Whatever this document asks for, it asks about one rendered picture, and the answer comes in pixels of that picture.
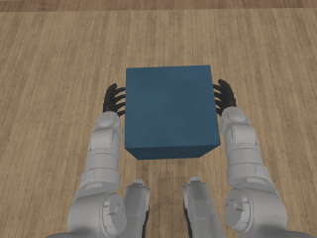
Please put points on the carton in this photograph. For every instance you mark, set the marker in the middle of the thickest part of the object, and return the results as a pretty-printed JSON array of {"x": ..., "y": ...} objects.
[{"x": 170, "y": 112}]

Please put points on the robot right hand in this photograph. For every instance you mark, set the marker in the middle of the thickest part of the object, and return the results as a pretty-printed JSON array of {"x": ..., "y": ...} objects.
[{"x": 226, "y": 96}]

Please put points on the robot right thigh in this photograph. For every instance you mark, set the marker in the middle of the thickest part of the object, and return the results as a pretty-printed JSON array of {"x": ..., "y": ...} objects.
[{"x": 205, "y": 221}]

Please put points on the robot thigh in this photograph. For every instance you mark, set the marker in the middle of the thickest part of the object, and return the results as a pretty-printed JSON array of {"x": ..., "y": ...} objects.
[
  {"x": 205, "y": 221},
  {"x": 137, "y": 202}
]

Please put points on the left robot upper arm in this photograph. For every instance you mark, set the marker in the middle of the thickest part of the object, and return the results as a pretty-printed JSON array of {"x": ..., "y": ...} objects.
[{"x": 99, "y": 215}]

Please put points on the right robot upper arm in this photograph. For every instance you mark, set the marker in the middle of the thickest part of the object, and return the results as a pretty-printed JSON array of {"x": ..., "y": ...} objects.
[{"x": 256, "y": 213}]

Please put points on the robot left thigh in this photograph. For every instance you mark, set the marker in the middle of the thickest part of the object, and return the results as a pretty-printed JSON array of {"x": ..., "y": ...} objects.
[{"x": 137, "y": 202}]

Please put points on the robot left hand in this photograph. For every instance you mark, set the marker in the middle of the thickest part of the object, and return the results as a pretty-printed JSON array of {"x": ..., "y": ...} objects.
[{"x": 110, "y": 100}]

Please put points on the right robot forearm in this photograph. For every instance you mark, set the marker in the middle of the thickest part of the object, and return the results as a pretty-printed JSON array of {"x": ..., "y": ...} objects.
[{"x": 243, "y": 152}]

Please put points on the left robot forearm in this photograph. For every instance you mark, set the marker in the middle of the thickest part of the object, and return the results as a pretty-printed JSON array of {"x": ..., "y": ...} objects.
[{"x": 103, "y": 156}]

